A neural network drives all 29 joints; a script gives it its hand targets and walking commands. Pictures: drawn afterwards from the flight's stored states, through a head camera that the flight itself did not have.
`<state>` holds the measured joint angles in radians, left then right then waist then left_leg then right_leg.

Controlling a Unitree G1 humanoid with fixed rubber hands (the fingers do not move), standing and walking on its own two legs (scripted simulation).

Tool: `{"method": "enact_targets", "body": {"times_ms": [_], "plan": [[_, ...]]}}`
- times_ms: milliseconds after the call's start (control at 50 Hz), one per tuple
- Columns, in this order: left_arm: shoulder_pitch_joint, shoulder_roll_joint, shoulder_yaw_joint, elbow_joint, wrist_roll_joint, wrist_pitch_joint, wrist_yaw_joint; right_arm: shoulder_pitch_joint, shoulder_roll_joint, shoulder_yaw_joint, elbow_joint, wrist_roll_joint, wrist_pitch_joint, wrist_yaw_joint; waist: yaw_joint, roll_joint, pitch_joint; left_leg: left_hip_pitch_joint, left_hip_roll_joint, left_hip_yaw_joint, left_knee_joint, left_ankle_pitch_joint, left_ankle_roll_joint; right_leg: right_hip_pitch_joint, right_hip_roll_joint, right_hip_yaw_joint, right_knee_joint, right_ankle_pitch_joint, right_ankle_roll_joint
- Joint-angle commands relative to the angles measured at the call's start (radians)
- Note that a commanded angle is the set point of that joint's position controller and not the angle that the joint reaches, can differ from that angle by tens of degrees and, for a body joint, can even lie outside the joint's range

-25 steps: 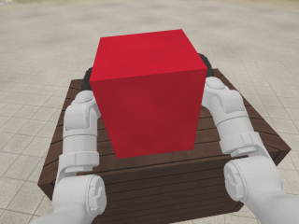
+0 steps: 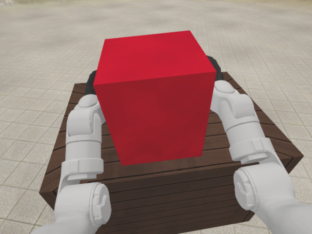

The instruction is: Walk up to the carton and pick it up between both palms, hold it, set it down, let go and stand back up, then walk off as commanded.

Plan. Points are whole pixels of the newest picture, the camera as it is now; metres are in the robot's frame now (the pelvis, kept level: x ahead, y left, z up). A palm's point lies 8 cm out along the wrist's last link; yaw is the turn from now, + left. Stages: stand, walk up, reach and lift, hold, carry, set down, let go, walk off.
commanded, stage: hold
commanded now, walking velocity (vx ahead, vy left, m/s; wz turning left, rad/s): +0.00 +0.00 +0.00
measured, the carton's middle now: (154, 99) +0.38 +0.00 +0.20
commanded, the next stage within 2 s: set down in 0.10 s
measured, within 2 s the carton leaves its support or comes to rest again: neither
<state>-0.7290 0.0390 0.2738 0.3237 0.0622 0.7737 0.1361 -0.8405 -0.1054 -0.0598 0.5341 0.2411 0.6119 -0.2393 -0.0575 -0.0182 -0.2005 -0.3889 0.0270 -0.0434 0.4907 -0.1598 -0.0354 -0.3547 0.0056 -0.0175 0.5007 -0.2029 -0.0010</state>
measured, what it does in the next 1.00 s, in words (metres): stands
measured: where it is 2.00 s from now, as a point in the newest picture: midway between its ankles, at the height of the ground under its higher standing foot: outside the picture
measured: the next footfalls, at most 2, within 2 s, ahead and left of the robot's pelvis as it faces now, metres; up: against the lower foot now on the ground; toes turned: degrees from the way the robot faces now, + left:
none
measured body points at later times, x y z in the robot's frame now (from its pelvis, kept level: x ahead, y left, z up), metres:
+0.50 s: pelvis +0.00 +0.00 +0.00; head -0.03 +0.01 +0.45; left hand +0.41 +0.18 +0.18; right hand +0.43 -0.13 +0.19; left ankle +0.06 +0.14 -0.73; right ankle +0.03 -0.12 -0.73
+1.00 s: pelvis +0.02 +0.00 +0.00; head +0.02 +0.01 +0.45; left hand +0.43 +0.19 +0.16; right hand +0.46 -0.11 +0.17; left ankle +0.06 +0.14 -0.73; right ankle +0.03 -0.12 -0.73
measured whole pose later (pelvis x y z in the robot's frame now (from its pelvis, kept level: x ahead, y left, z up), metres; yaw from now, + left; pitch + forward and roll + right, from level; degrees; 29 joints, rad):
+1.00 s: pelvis +0.02 +0.00 +0.00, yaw +0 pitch +4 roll -1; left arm -0.75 0.02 0.30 0.51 0.13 0.47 0.13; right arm -0.87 -0.09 -0.07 0.81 0.19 0.21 -0.17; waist 0.04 -0.02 -0.08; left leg -0.36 0.03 -0.04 0.47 -0.18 -0.04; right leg -0.31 0.01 -0.02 0.45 -0.21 0.00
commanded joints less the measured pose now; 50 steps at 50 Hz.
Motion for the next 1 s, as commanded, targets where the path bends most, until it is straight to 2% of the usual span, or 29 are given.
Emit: {"method": "enact_targets", "body": {"times_ms": [0,40,60,80,100,120,140,160,220,240,260,280,300,340,400,480,500,540,560,640,660,720,740,760,780,800,900,920,980], "plan": [[-1.003,-0.655,-0.493,-0.234,-0.154,-0.104,-0.181,-0.92,0.73,0.375,-0.317,0.207,-0.058,0.143,0.008,0.077,-0.521,0.347,-0.084,0.013,-0.097,0.033,0.018,0.218,0.062,0.03,-0.192,0.12,0.052],[-1.038,-0.652,-0.526,-0.363,-0.153,-0.11,-0.175,-0.864,0.761,0.4,-0.315,0.215,-0.062,0.14,0.007,0.13,-0.587,0.38,-0.084,0.019,-0.091,0.133,0.007,0.258,0.062,0.042,-0.169,0.208,0.053],[-1.026,-0.677,-0.548,-0.333,-0.174,-0.105,-0.169,-0.907,0.759,0.405,-0.36,0.223,-0.066,0.141,0.001,0.145,-0.605,0.374,-0.084,0.019,-0.077,0.132,-0.005,0.25,0.064,0.044,-0.168,0.231,0.048],[-0.998,-0.677,-0.541,-0.293,-0.166,-0.104,-0.173,-0.907,0.736,0.407,-0.364,0.223,-0.06,0.137,-0.006,0.088,-0.567,0.354,-0.076,0.01,-0.076,0.103,0.006,0.245,0.069,0.037,-0.165,0.202,0.054],[-1.018,-0.644,-0.444,-0.208,-0.105,-0.109,-0.19,-0.923,0.75,0.419,-0.359,0.205,-0.076,0.133,0.035,0.005,-0.521,0.341,-0.097,0.035,-0.086,0.05,0.047,0.35,0.051,0.051,-0.197,0.146,0.057],[-0.985,-0.626,-0.402,-0.158,-0.075,-0.11,-0.198,-0.918,0.736,0.409,-0.321,0.186,-0.083,0.133,0.047,-0.01,-0.445,0.323,-0.103,0.039,-0.107,0.029,0.051,0.346,0.045,0.044,-0.199,0.14,0.07],[-1.029,-0.671,-0.445,-0.222,-0.099,-0.137,-0.196,-0.973,0.76,0.4,-0.358,0.177,-0.122,0.14,0.034,0.01,-0.543,0.342,-0.094,0.028,-0.088,0.082,0.034,0.345,0.056,0.03,-0.176,0.165,0.07],[-1.048,-0.64,-0.391,-0.198,-0.075,-0.153,-0.197,-0.971,0.779,0.415,-0.308,0.172,-0.124,0.145,0.084,0.007,-0.485,0.308,-0.1,0.041,-0.097,0.042,0.043,0.356,0.053,0.04,-0.186,0.122,0.069],[-1.036,-0.641,-0.337,-0.108,-0.024,-0.185,-0.196,-0.95,0.742,0.312,-0.152,0.093,-0.177,0.174,0.052,0.052,-0.461,0.33,-0.088,0.037,-0.136,-0.036,0.033,0.295,0.045,0.019,-0.199,0.005,0.059],[-1.082,-0.638,-0.325,-0.119,-0.022,-0.206,-0.197,-0.975,0.784,0.341,-0.167,0.092,-0.2,0.184,0.099,0.031,-0.457,0.326,-0.083,0.052,-0.146,-0.044,0.053,0.307,0.037,0.036,-0.197,0.007,0.059],[-1.031,-0.643,-0.315,-0.033,-0.003,-0.227,-0.203,-0.965,0.743,0.272,-0.115,0.041,-0.221,0.191,0.056,0.018,-0.427,0.328,-0.078,0.04,-0.155,-0.045,0.044,0.278,0.043,0.019,-0.211,-0.023,0.058],[-1.032,-0.638,-0.257,-0.001,0.035,-0.245,-0.204,-0.967,0.741,0.244,-0.066,0.022,-0.25,0.207,0.111,0.031,-0.388,0.323,-0.073,0.054,-0.161,-0.047,0.041,0.284,0.04,0.02,-0.21,-0.053,0.048],[-1.065,-0.647,-0.283,0.019,0.009,-0.28,-0.211,-1.007,0.779,0.271,-0.085,0.025,-0.288,0.206,0.102,0.021,-0.4,0.292,-0.076,0.055,-0.16,-0.05,0.052,0.304,0.03,0.021,-0.202,-0.012,0.059],[-1.006,-0.612,-0.167,0.16,0.07,-0.303,-0.216,-1.028,0.718,0.171,-0.015,-0.043,-0.325,0.23,0.14,-0.019,-0.345,0.257,-0.068,0.055,-0.193,-0.148,0.064,0.261,0.022,0.007,-0.233,-0.169,0.059],[-1.071,-0.683,-0.274,0.071,0.017,-0.362,-0.18,-1.079,0.736,0.187,-0.043,-0.036,-0.409,0.245,0.133,0.053,-0.457,0.325,-0.057,0.043,-0.175,-0.038,0.028,0.26,0.039,-0.036,-0.209,-0.065,0.039],[-0.998,-0.733,-0.363,0.07,-0.02,-0.406,-0.156,-1.098,0.688,0.235,-0.118,-0.02,-0.472,0.242,0.12,0.029,-0.571,0.424,-0.06,0.042,-0.115,0.141,0.008,0.27,0.056,-0.048,-0.22,0.068,0.029],[-1.0,-0.739,-0.394,0.019,-0.027,-0.417,-0.151,-1.038,0.696,0.234,-0.073,-0.026,-0.474,0.233,0.093,0.039,-0.603,0.478,-0.054,0.029,-0.101,0.21,-0.006,0.266,0.064,-0.06,-0.221,0.11,0.023],[-1.001,-0.743,-0.43,-0.042,-0.043,-0.431,-0.14,-1.018,0.717,0.279,-0.093,-0.006,-0.474,0.229,0.121,0.027,-0.648,0.516,-0.06,0.031,-0.078,0.304,-0.013,0.282,0.073,-0.054,-0.216,0.166,0.025],[-0.917,-0.745,-0.414,0.027,-0.028,-0.415,-0.138,-0.996,0.667,0.241,-0.072,-0.015,-0.477,0.224,0.088,0.044,-0.604,0.505,-0.06,0.03,-0.077,0.308,-0.022,0.298,0.074,-0.059,-0.232,0.175,0.019],[-0.877,-0.736,-0.428,-0.01,-0.017,-0.408,-0.142,-0.922,0.659,0.272,-0.074,-0.013,-0.475,0.219,0.091,0.023,-0.598,0.528,-0.053,0.029,-0.067,0.344,-0.028,0.294,0.076,-0.062,-0.226,0.175,0.015],[-0.838,-0.731,-0.414,0.006,-0.006,-0.409,-0.142,-0.911,0.629,0.268,-0.062,-0.01,-0.476,0.221,0.114,0.021,-0.595,0.544,-0.049,0.027,-0.062,0.365,-0.03,0.296,0.082,-0.06,-0.231,0.167,0.006],[-0.772,-0.729,-0.436,-0.027,-0.01,-0.398,-0.148,-0.88,0.633,0.304,-0.079,0.008,-0.479,0.205,0.086,0.004,-0.638,0.566,-0.055,0.025,-0.049,0.46,-0.033,0.339,0.082,-0.062,-0.223,0.291,0.016],[-0.776,-0.74,-0.44,-0.054,-0.002,-0.392,-0.147,-0.882,0.628,0.309,-0.105,0.023,-0.484,0.206,0.101,0.041,-0.655,0.565,-0.056,0.029,-0.044,0.477,-0.039,0.353,0.083,-0.056,-0.22,0.3,0.008],[-0.776,-0.728,-0.429,0.009,0.006,-0.387,-0.149,-0.885,0.615,0.281,-0.04,0.004,-0.481,0.207,0.081,0.057,-0.548,0.556,-0.055,0.024,-0.047,0.428,-0.043,0.294,0.083,-0.068,-0.223,0.231,0.016],[-0.729,-0.735,-0.441,-0.015,0.01,-0.376,-0.144,-0.886,0.602,0.277,-0.069,0.008,-0.485,0.21,0.095,0.083,-0.598,0.569,-0.055,0.031,-0.045,0.486,-0.058,0.314,0.085,-0.07,-0.224,0.279,0.005],[-0.754,-0.724,-0.434,-0.073,0.003,-0.38,-0.145,-0.83,0.618,0.295,-0.059,0.028,-0.475,0.207,0.093,0.046,-0.6,0.583,-0.054,0.03,-0.039,0.501,-0.05,0.333,0.087,-0.062,-0.225,0.302,0.01],[-0.725,-0.75,-0.43,-0.028,0.02,-0.381,-0.145,-0.85,0.595,0.287,-0.03,0.004,-0.487,0.216,0.106,0.065,-0.537,0.557,-0.046,0.021,-0.048,0.494,-0.059,0.307,0.089,-0.065,-0.222,0.264,0.003],[-0.74,-0.731,-0.41,-0.066,0.032,-0.386,-0.141,-0.833,0.608,0.305,-0.038,0.008,-0.493,0.224,0.132,0.07,-0.585,0.578,-0.051,0.034,-0.038,0.509,-0.055,0.329,0.086,-0.059,-0.221,0.276,0.006],[-0.81,-0.769,-0.475,-0.119,-0.007,-0.411,-0.125,-0.873,0.635,0.303,-0.078,-0.002,-0.509,0.23,0.112,0.081,-0.657,0.593,-0.036,0.013,-0.033,0.533,-0.068,0.28,0.085,-0.07,-0.214,0.252,-0.006]]}}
